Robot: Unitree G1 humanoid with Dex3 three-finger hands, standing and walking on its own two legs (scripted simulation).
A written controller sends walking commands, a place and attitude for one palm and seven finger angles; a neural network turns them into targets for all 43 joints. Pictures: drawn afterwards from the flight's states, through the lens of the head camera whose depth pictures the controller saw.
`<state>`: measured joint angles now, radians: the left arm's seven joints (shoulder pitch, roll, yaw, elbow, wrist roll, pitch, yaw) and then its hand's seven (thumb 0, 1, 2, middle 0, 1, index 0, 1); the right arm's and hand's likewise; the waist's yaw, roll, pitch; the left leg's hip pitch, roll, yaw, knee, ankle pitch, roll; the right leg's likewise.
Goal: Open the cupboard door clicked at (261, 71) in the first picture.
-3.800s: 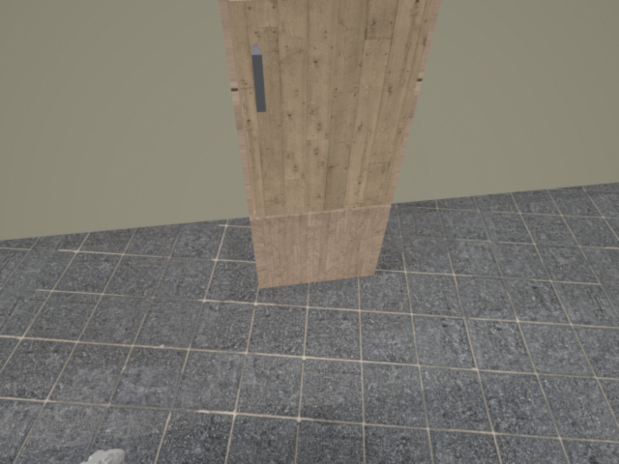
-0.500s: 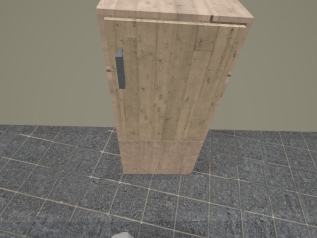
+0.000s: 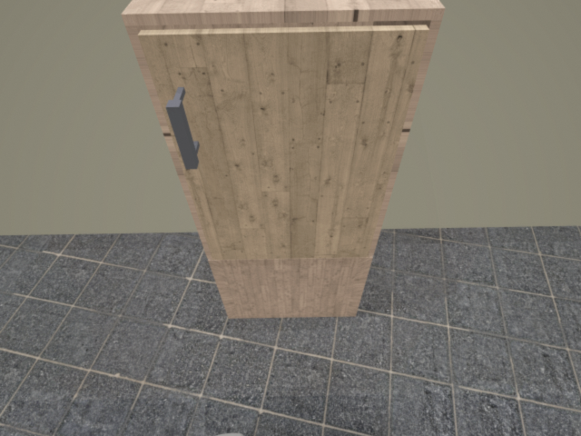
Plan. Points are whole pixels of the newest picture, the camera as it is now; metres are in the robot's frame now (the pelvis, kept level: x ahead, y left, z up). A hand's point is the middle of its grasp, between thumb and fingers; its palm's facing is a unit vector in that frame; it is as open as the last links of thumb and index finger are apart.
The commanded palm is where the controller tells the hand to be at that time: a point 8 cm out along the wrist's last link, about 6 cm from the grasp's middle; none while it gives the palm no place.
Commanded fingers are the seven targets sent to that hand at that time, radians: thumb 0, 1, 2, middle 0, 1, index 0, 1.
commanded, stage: come to a stop and stand still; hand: left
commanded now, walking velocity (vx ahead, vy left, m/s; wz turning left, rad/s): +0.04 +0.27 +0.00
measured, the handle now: (186, 129) +0.55 +0.23 +0.12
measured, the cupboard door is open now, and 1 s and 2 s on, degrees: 0 0 0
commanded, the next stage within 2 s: look again from close up in 1.36 s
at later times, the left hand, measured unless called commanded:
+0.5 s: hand out of the picture -0.04 +0.22 -0.17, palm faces +0.11 -0.97 -0.20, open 7.4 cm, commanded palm none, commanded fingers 0.00 0.90 0.90 -0.20 -0.30 -0.20 -0.30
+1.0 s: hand out of the picture +0.05 +0.18 -0.16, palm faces +0.10 -0.97 -0.22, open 7.2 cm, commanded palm none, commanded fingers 0.00 0.90 0.90 -0.20 -0.30 -0.20 -0.30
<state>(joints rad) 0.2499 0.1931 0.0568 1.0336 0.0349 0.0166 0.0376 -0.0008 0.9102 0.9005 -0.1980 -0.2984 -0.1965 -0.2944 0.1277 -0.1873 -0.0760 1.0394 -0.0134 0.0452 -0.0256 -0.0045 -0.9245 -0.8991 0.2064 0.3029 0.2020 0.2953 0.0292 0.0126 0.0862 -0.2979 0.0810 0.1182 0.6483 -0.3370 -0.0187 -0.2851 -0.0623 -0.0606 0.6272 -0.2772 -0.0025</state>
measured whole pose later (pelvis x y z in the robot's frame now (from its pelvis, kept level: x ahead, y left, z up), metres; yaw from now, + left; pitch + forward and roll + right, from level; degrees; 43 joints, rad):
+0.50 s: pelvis -0.04 +0.03 +0.01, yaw +3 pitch -1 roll +0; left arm 0.29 0.20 0.06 1.07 0.03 0.05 0.02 0.00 0.91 0.90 -0.20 -0.30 -0.20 -0.29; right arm 0.30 -0.14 -0.03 1.05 -0.03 0.00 -0.02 0.01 -0.91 -0.90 0.20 0.30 0.20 0.29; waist 0.01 -0.04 0.00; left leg -0.15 0.03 0.04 0.47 -0.31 -0.01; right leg -0.36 -0.07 -0.05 0.63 -0.33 0.02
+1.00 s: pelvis +0.00 +0.00 +0.01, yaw +5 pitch -1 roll -1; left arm 0.16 0.15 0.04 1.08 0.02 -0.01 0.04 0.00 0.94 0.90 -0.20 -0.30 -0.20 -0.29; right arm 0.31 -0.14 -0.04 1.15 -0.01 0.02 -0.05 0.01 -0.91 -0.90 0.20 0.30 0.20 0.29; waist -0.02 0.03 0.05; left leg -0.23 0.08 0.04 0.65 -0.42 -0.02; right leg -0.20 0.02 -0.13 0.47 -0.26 -0.06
